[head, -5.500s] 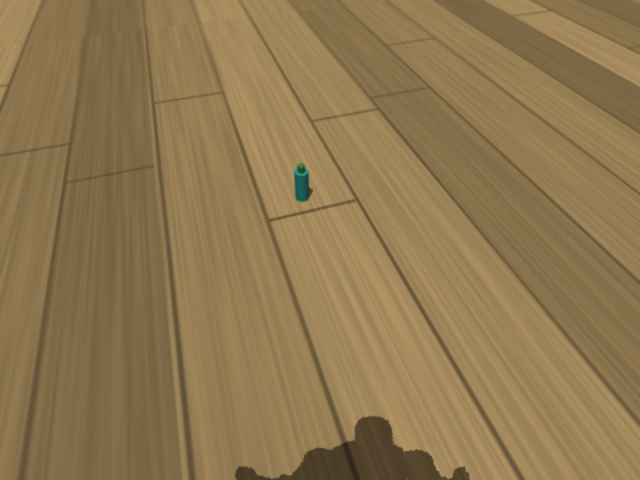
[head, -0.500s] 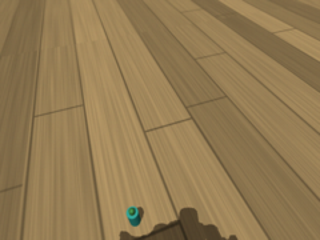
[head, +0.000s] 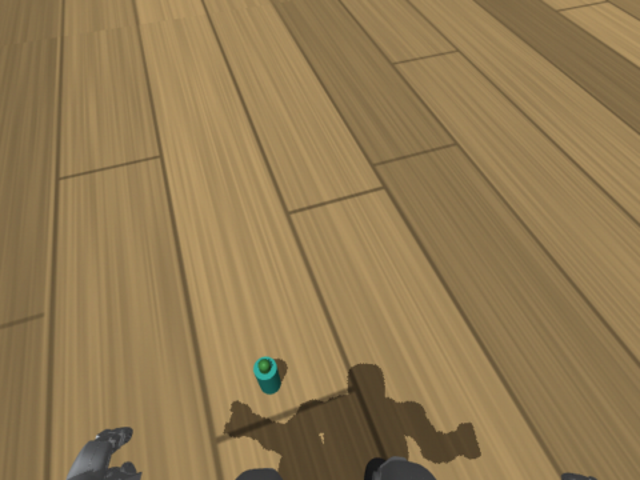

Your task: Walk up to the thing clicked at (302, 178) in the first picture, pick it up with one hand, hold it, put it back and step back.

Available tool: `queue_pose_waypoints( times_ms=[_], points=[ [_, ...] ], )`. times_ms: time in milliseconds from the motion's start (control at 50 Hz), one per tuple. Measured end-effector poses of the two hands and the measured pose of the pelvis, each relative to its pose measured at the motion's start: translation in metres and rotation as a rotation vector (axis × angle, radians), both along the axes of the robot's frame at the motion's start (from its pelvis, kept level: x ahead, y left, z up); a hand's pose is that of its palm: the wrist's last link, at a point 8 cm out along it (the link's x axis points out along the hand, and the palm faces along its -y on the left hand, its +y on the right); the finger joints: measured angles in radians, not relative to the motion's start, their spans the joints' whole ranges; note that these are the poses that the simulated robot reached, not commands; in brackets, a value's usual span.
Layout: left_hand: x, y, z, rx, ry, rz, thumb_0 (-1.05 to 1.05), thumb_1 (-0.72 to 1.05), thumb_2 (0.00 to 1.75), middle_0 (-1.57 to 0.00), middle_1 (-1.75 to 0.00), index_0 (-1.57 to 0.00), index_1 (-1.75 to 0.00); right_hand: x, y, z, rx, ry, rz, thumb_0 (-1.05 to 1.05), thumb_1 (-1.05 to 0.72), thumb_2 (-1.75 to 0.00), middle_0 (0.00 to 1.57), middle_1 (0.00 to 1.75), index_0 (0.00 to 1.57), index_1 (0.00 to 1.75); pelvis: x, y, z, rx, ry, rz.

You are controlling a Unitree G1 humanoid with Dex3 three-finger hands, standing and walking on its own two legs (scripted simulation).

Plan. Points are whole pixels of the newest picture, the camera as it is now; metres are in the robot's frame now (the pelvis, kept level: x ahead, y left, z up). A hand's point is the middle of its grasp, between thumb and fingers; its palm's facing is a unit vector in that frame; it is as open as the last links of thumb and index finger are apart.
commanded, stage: walk up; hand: left
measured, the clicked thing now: (267, 374) +0.43 +0.17 -0.66
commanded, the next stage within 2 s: none
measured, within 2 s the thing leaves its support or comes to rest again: neither
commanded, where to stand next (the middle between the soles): +0.08 -0.02 m, yaw -2 degrees
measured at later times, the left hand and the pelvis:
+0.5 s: hand out of the picture +0.06 +0.24 -0.14, palm faces -0.09 -0.91 -0.40, open 7.3 cm; pelvis -0.01 -0.04 +0.00, yaw -4 degrees
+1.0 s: hand out of the picture +0.11 +0.26 -0.15, palm faces -0.03 -0.91 -0.41, open 7.3 cm; pelvis +0.00 -0.01 -0.01, yaw -2 degrees
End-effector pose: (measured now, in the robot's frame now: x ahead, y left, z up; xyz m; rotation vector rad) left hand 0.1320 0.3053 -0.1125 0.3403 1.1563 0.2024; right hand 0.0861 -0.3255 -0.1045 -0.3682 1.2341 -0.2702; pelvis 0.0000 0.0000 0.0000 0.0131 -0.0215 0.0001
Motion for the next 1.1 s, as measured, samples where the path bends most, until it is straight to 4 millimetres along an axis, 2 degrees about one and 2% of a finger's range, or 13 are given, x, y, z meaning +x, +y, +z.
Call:
queue_pose_waypoints(
  times_ms=[80,180,260,320,380,440,520,660,740,820,880,980,1100],
  points=[
    [-0.003,0.015,-0.017,-0.011,-0.036,-0.019,0.01,0.91,0.90,-0.20,-0.30,-0.21,-0.30,-0.037,0.007,-0.003,-0.047,0.025,0.008,0.01,-0.90,-0.90,0.21,0.30,0.21,0.30,-0.020,0.014,-0.014,-0.001,-0.003,0.010],
    [-0.031,0.017,-0.019,-0.037,0.000,-0.004,0.00,0.91,0.90,-0.20,-0.30,-0.21,-0.30,-0.082,0.016,0.009,-0.054,0.094,-0.005,0.01,-0.90,-0.90,0.21,0.30,0.21,0.30,-0.031,0.013,-0.005,-0.014,-0.008,0.013],
    [-0.065,0.016,-0.017,-0.046,0.080,-0.015,0.00,0.91,0.90,-0.20,-0.30,-0.21,-0.30,-0.095,0.012,0.019,-0.055,0.056,-0.022,0.01,-0.90,-0.90,0.21,0.30,0.21,0.30,-0.031,0.008,0.001,-0.016,-0.001,-0.019],
    [-0.081,0.011,-0.012,-0.038,0.138,-0.041,0.01,0.91,0.90,-0.20,-0.30,-0.21,-0.30,-0.101,0.001,0.024,-0.047,0.009,-0.036,0.01,-0.90,-0.90,0.21,0.30,0.21,0.30,-0.027,0.000,0.004,-0.016,-0.002,-0.048],
    [-0.081,0.003,-0.003,-0.018,0.150,-0.066,0.01,0.91,0.90,-0.20,-0.30,-0.21,-0.30,-0.107,-0.017,0.025,-0.037,-0.006,-0.049,0.01,-0.90,-0.90,0.21,0.30,0.21,0.30,-0.023,-0.013,0.006,-0.018,-0.004,-0.070],
    [-0.074,-0.010,0.006,0.014,0.092,-0.077,0.01,0.91,0.90,-0.20,-0.30,-0.21,-0.30,-0.110,-0.040,0.014,-0.026,0.011,-0.053,0.01,-0.90,-0.90,0.21,0.30,0.21,0.30,-0.019,-0.028,0.001,-0.031,-0.018,-0.071],
    [-0.074,-0.024,0.022,0.040,0.018,-0.055,0.01,0.91,0.90,-0.20,-0.30,-0.21,-0.30,-0.093,-0.051,0.004,0.001,0.023,-0.065,0.01,-0.90,-0.90,0.21,0.30,0.21,0.30,-0.009,-0.039,0.004,-0.032,-0.036,-0.063],
    [-0.070,-0.030,0.038,0.079,-0.006,-0.014,0.01,0.90,0.90,-0.20,-0.30,-0.21,-0.30,-0.040,-0.041,-0.004,0.064,-0.023,-0.003,0.01,-0.90,-0.90,0.20,0.30,0.20,0.30,0.010,-0.041,0.010,-0.033,-0.047,-0.039],
    [-0.058,-0.026,0.030,0.081,-0.006,0.004,0.01,0.90,0.90,-0.20,-0.30,-0.21,-0.30,-0.015,-0.024,-0.011,0.087,-0.015,0.030,0.01,-0.90,-0.90,0.20,0.30,0.20,0.30,0.016,-0.037,0.005,-0.033,-0.048,-0.026],
    [-0.040,-0.015,0.010,0.069,-0.011,0.009,0.01,0.90,0.90,-0.20,-0.30,-0.21,-0.30,0.011,-0.006,-0.016,0.082,-0.027,0.068,0.01,-0.90,-0.90,0.21,0.30,0.21,0.30,0.022,-0.025,-0.007,-0.036,-0.033,-0.012],
    [-0.029,-0.008,-0.002,0.059,-0.010,0.019,0.01,0.90,0.90,-0.20,-0.30,-0.21,-0.30,0.027,0.005,-0.013,0.072,-0.061,0.092,0.01,-0.90,-0.90,0.21,0.30,0.21,0.30,0.016,-0.017,-0.011,-0.020,-0.035,-0.007],
    [-0.026,-0.007,-0.003,0.049,-0.005,-0.001,0.01,0.91,0.90,-0.20,-0.30,-0.21,-0.30,0.041,0.014,-0.001,0.064,-0.140,0.089,0.01,-0.90,-0.90,0.21,0.30,0.21,0.30,0.006,-0.012,-0.007,-0.019,-0.027,-0.022],
    [-0.046,-0.007,-0.002,0.067,0.028,-0.038,0.00,0.91,0.90,-0.20,-0.30,-0.21,-0.30,0.039,0.009,-0.004,0.067,-0.207,0.085,0.01,-0.90,-0.90,0.21,0.30,0.21,0.30,-0.007,-0.014,-0.012,-0.014,-0.018,-0.056]
  ],
)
